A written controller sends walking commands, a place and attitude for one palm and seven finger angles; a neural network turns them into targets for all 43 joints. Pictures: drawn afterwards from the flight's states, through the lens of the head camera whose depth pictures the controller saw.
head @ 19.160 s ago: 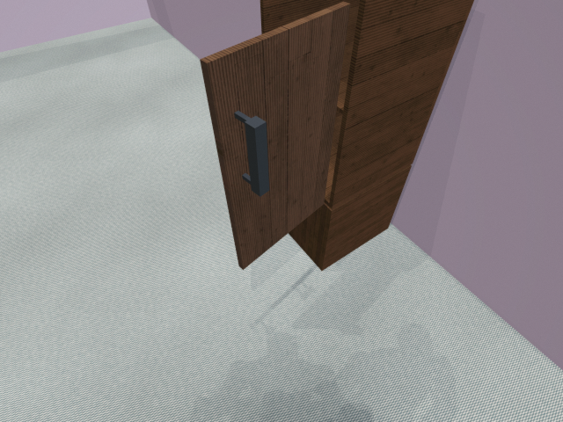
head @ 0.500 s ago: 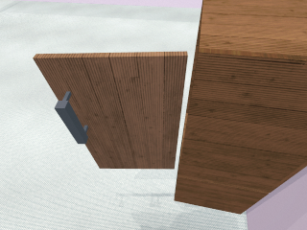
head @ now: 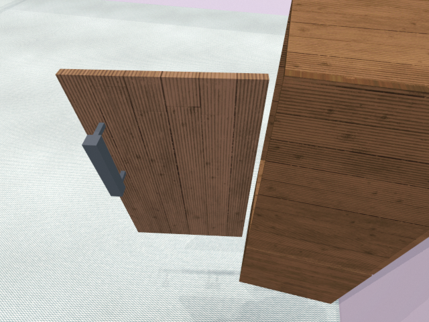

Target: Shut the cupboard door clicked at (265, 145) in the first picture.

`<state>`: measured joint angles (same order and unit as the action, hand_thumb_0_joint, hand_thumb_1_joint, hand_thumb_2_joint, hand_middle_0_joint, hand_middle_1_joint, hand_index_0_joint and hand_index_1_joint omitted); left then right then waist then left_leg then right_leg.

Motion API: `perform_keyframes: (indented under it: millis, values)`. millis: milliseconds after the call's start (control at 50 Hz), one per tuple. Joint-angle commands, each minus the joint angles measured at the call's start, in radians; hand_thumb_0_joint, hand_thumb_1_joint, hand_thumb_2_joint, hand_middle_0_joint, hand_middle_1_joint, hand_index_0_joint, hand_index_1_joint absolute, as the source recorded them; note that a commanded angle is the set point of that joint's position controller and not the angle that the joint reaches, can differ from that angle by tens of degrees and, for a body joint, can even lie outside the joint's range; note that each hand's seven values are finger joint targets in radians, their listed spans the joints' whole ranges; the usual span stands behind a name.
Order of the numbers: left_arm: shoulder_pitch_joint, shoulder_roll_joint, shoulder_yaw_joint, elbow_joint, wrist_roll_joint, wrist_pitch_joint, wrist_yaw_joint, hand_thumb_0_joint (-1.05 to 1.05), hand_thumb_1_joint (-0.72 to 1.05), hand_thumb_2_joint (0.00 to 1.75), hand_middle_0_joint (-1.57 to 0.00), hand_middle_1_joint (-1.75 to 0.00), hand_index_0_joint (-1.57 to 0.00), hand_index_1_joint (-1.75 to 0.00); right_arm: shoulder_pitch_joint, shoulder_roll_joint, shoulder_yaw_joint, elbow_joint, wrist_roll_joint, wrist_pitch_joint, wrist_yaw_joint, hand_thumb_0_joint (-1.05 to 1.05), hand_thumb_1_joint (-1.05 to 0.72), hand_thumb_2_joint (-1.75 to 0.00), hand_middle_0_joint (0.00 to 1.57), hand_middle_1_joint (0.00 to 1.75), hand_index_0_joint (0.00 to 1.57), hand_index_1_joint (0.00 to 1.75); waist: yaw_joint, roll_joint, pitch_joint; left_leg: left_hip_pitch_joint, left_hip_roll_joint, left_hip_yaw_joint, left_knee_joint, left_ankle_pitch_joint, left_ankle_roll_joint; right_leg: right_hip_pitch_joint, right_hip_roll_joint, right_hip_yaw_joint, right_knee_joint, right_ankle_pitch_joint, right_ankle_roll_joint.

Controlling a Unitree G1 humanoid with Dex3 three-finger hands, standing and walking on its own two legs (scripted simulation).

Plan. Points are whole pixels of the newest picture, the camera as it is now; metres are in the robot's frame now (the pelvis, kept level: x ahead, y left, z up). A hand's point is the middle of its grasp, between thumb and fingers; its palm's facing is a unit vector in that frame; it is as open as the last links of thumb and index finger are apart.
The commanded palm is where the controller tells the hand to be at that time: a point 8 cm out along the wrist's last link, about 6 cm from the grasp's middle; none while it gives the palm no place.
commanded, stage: look again from close up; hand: left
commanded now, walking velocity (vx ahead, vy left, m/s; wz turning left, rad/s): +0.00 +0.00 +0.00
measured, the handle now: (109, 160) +0.41 +0.25 +0.06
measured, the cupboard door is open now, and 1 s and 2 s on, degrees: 100 100 100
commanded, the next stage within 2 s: raise the hand and make a fist in 0.18 s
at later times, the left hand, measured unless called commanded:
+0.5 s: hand (110, 283) +0.18 +0.20 -0.01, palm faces +0.19 -0.98 -0.02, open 7.1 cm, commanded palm +0.10 +0.24 -0.05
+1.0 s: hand (105, 309) +0.15 +0.20 -0.02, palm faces -0.04 -1.00 -0.04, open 4.7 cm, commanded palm +0.11 +0.26 -0.01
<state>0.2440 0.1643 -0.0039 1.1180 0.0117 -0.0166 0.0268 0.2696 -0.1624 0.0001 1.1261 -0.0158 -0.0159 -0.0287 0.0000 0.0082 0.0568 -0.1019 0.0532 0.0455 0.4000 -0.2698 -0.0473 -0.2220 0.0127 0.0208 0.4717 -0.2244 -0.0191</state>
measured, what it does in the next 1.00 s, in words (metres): lowers itself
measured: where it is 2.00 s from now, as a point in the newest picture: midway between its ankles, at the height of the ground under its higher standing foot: outside the picture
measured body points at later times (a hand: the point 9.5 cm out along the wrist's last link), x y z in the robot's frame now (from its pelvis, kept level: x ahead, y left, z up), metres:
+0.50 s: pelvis -0.03 +0.02 -0.03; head -0.03 +0.01 +0.42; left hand +0.17 +0.25 +0.00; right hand +0.11 -0.24 -0.12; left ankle -0.03 +0.15 -0.74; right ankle +0.02 -0.11 -0.74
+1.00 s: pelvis -0.06 +0.03 -0.09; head -0.01 +0.03 +0.36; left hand +0.14 +0.25 -0.01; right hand +0.14 -0.15 -0.16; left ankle -0.04 +0.15 -0.74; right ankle +0.02 -0.11 -0.74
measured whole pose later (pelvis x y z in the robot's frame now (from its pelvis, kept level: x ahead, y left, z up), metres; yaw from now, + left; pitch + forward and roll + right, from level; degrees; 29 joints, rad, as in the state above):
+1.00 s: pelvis -0.06 +0.03 -0.09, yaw +5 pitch +10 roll -2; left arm 0.41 0.25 0.07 -0.19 -0.23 -0.22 -0.25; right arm 0.26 -0.17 0.08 0.48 0.03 -0.22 -0.06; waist 0.01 0.04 -0.10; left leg -0.80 0.02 -0.05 1.16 -0.53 -0.01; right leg -0.82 -0.04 -0.05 1.09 -0.44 0.02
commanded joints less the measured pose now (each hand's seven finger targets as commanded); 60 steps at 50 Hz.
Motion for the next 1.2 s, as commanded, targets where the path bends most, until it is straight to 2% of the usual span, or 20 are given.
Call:
perform_keyframes:
  millis: [0, 240, 260, 280, 300, 320, 340, 360, 400, 420, 440, 500, 520, 600, 720, 780, 840, 920, 1000, 1180]
  values:
    - [0.035, 0.128, 0.029, -0.039, -0.002, -0.014, 0.005, 0.00, 0.90, 0.90, -0.20, -0.30, -0.20, -0.30, 0.082, -0.081, -0.014, -0.020, 0.002, -0.012, -0.004, 0.00, -0.90, -0.90, 0.20, 0.30, 0.20, 0.30, -0.002, -0.011, 0.004, -0.048, 0.039, -0.037, -0.072, 0.087, 0.052, 0.012, -0.099, 0.094, -0.100, 0.121, -0.029]
    - [0.046, 0.110, 0.030, -0.038, 0.000, -0.012, 0.006, 0.00, 0.90, 0.90, -0.20, -0.30, -0.20, -0.30, 0.095, -0.067, -0.013, -0.012, 0.002, -0.016, -0.006, 0.00, -0.90, -0.90, 0.20, 0.30, 0.20, 0.30, 0.003, -0.001, 0.014, -0.063, 0.041, -0.044, -0.079, 0.105, 0.056, 0.019, -0.096, 0.079, -0.084, 0.139, -0.024]
    - [0.179, 0.135, 0.031, 0.013, 0.005, -0.033, 0.046, 0.00, 0.90, 0.90, -0.20, -0.30, -0.20, -0.30, -0.041, -0.117, -0.028, -0.081, 0.013, -0.025, 0.005, 0.00, -0.90, -0.90, 0.20, 0.30, 0.20, 0.30, 0.058, -0.080, -0.054, -0.122, 0.065, 0.011, 0.177, 0.143, 0.031, 0.088, -0.180, 0.117, -0.048, 0.646, 0.006]
    - [-0.736, 0.732, 0.427, -1.589, -0.141, -0.328, 0.027, 0.00, 0.90, 0.90, -0.20, -0.30, -0.20, -0.30, 0.076, -0.322, -0.067, -0.368, -0.001, -0.226, -0.129, 0.00, -0.90, -0.90, 0.20, 0.30, 0.20, 0.30, -0.111, -0.004, -0.458, 0.197, 0.025, 0.033, 0.136, 0.334, 0.076, 0.127, -0.092, 0.075, 0.044, 0.461, 0.008]
    - [-0.049, 0.212, 0.071, -1.283, -0.135, -0.230, 0.037, 0.00, 0.90, 0.90, -0.22, -0.32, -0.22, -0.32, -0.050, -0.172, -0.026, -0.384, 0.034, -0.276, -0.110, 0.00, -0.90, -0.90, 0.20, 0.30, 0.20, 0.30, -0.008, 0.339, -0.571, 0.082, -0.061, 0.040, 0.089, 0.456, 0.085, 0.106, -0.014, -0.028, 0.094, 0.320, -0.008]
    - [0.159, 0.009, -0.003, -1.257, -0.200, -0.101, 0.053, 0.00, 0.90, 0.90, -0.24, -0.34, -0.24, -0.34, -0.098, -0.170, -0.016, -0.401, 0.045, -0.324, -0.086, 0.00, -0.90, -0.90, 0.20, 0.30, 0.20, 0.30, 0.013, 0.327, -0.446, 0.036, -0.022, 0.010, 0.091, 0.505, 0.038, 0.084, -0.022, -0.097, 0.082, 0.222, 0.000]
    - [0.091, 0.018, 0.004, -1.107, -0.164, -0.094, 0.065, 0.00, 0.90, 0.90, -0.25, -0.36, -0.25, -0.36, -0.060, -0.167, -0.020, -0.364, 0.058, -0.354, -0.065, 0.00, -0.90, -0.90, 0.20, 0.30, 0.20, 0.30, -0.059, 0.103, -0.144, -0.116, -0.033, -0.030, 0.110, 0.307, 0.046, -0.076, -0.018, -0.107, 0.067, 0.145, 0.019]
    - [0.027, 0.022, 0.039, -1.081, -0.178, -0.146, 0.051, 0.00, 0.90, 0.90, -0.27, -0.38, -0.27, -0.38, -0.053, -0.186, -0.046, -0.405, 0.041, -0.370, -0.051, 0.00, -0.90, -0.90, 0.20, 0.30, 0.20, 0.30, -0.081, -0.049, 0.015, -0.249, -0.046, -0.063, 0.129, 0.123, 0.051, -0.187, -0.028, -0.121, 0.058, 0.032, 0.028]
    - [0.196, 0.020, 0.105, -0.932, -0.201, -0.292, -0.026, 0.00, 0.90, 0.90, -0.31, -0.42, -0.31, -0.42, -0.079, -0.190, -0.074, -0.479, 0.016, -0.391, -0.029, 0.00, -0.90, -0.90, 0.20, 0.30, 0.20, 0.30, -0.023, -0.248, 0.027, -0.425, -0.067, -0.062, 0.219, -0.080, 0.049, -0.318, -0.032, -0.114, 0.107, -0.221, 0.032]
    - [0.319, 0.030, 0.147, -0.877, -0.217, -0.366, -0.083, 0.00, 0.90, 0.90, -0.33, -0.44, -0.33, -0.44, -0.087, -0.184, -0.084, -0.523, 0.017, -0.395, -0.012, 0.00, -0.90, -0.90, 0.20, 0.30, 0.20, 0.30, 0.027, -0.205, -0.009, -0.465, -0.080, -0.045, 0.257, -0.086, 0.038, -0.306, -0.039, -0.097, 0.144, -0.247, 0.016]
    - [0.377, -0.006, 0.127, -0.875, -0.239, -0.449, -0.152, 0.00, 0.90, 0.90, -0.35, -0.46, -0.35, -0.46, -0.093, -0.175, -0.084, -0.559, 0.013, -0.393, 0.009, 0.00, -0.90, -0.90, 0.20, 0.30, 0.20, 0.30, 0.044, -0.238, -0.053, -0.514, -0.087, -0.032, 0.314, -0.093, 0.029, -0.330, -0.041, -0.095, 0.210, -0.255, 0.008]
    - [0.309, 0.072, 0.159, -0.921, -0.264, -0.673, -0.363, 0.00, 0.90, 0.90, -0.40, -0.52, -0.40, -0.52, -0.115, -0.203, -0.101, -0.654, 0.011, -0.374, 0.043, 0.00, -0.90, -0.90, 0.20, 0.30, 0.20, 0.30, 0.043, -0.175, -0.150, -0.670, -0.101, -0.018, 0.496, -0.136, 0.030, -0.408, -0.057, -0.020, 0.360, -0.259, -0.016]
    - [0.345, 0.139, 0.225, -0.907, -0.257, -0.669, -0.392, 0.00, 0.90, 0.90, -0.42, -0.54, -0.42, -0.54, -0.115, -0.205, -0.109, -0.680, 0.023, -0.359, 0.047, 0.00, -0.90, -0.90, 0.20, 0.30, 0.20, 0.30, 0.075, -0.073, -0.180, -0.688, -0.103, -0.012, 0.518, -0.137, 0.038, -0.408, -0.063, 0.005, 0.385, -0.263, -0.025]
    - [0.211, 0.136, 0.180, -1.243, -0.310, -0.521, -0.383, 0.00, 0.90, 0.90, -0.49, -0.62, -0.49, -0.62, -0.147, -0.208, -0.090, -0.837, 0.047, -0.316, 0.020, 0.00, -0.90, -0.90, 0.20, 0.30, 0.20, 0.30, 0.063, 0.027, -0.287, -0.699, -0.102, -0.020, 0.525, -0.214, 0.061, -0.456, -0.041, -0.012, 0.434, -0.351, -0.011]
    - [-0.031, 0.159, 0.082, -1.657, -0.247, -0.533, -0.246, 0.00, 0.90, 0.90, -0.60, -0.74, -0.60, -0.74, -0.078, -0.204, -0.052, -0.832, 0.028, -0.298, -0.027, 0.00, -0.90, -0.90, 0.20, 0.30, 0.20, 0.30, -0.042, 0.093, -0.333, -0.648, -0.067, -0.088, 0.593, -0.190, 0.083, -0.554, -0.005, -0.050, 0.505, -0.258, -0.009]
    - [0.057, 0.140, 0.059, -1.558, -0.236, -0.478, -0.265, 0.00, 0.90, 0.90, -0.66, -0.80, -0.66, -0.80, -0.066, -0.208, -0.043, -0.808, 0.039, -0.294, -0.037, 0.00, -0.90, -0.90, 0.20, 0.30, 0.20, 0.30, -0.050, 0.077, -0.291, -0.668, -0.061, -0.101, 0.580, -0.234, 0.075, -0.571, -0.001, -0.065, 0.487, -0.289, -0.005]
    - [0.121, 0.150, 0.077, -1.462, -0.238, -0.352, -0.294, 0.00, 0.90, 0.90, -0.71, -0.86, -0.71, -0.86, -0.070, -0.203, -0.032, -0.810, 0.053, -0.280, -0.044, 0.00, -0.90, -0.90, 0.20, 0.30, 0.20, 0.30, -0.035, 0.049, -0.263, -0.696, -0.066, -0.104, 0.536, -0.296, 0.071, -0.530, -0.007, -0.062, 0.436, -0.352, 0.000]
    - [0.198, 0.201, 0.184, -1.491, -0.263, -0.231, -0.275, 0.00, 0.90, 0.90, -0.79, -0.94, -0.79, -0.94, -0.098, -0.187, -0.025, -0.837, 0.055, -0.264, -0.051, 0.00, -0.90, -0.90, 0.20, 0.30, 0.20, 0.30, 0.027, 0.029, -0.331, -0.657, -0.071, -0.103, 0.477, -0.233, 0.067, -0.416, -0.007, -0.075, 0.411, -0.320, -0.002]
    - [0.178, 0.183, 0.208, -1.543, -0.295, -0.255, -0.235, 0.00, 0.90, 0.90, -0.86, -1.02, -0.86, -1.02, -0.084, -0.173, -0.020, -0.829, 0.042, -0.267, -0.051, 0.00, -0.90, -0.90, 0.20, 0.30, 0.20, 0.30, 0.022, -0.027, -0.323, -0.638, -0.067, -0.096, 0.472, -0.155, 0.062, -0.385, -0.008, -0.084, 0.397, -0.266, 0.003]
    - [0.187, 0.184, 0.178, -1.546, -0.292, -0.324, -0.271, 0.00, 0.90, 0.90, -1.02, -1.20, -1.02, -1.20, -0.045, -0.200, -0.033, -0.811, 0.045, -0.300, -0.045, 0.00, -0.90, -0.90, 0.20, 0.30, 0.20, 0.30, 0.005, 0.033, -0.307, -0.566, -0.067, -0.090, 0.446, -0.084, 0.062, -0.368, -0.015, -0.092, 0.389, -0.165, -0.001]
